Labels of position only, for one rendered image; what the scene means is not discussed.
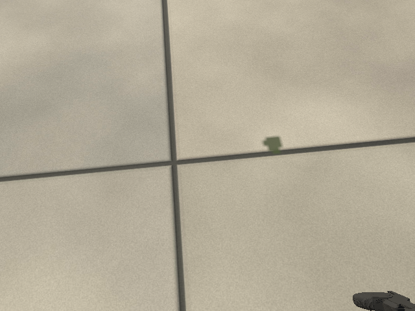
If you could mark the right robot hand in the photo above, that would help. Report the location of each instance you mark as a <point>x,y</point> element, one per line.
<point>380,301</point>

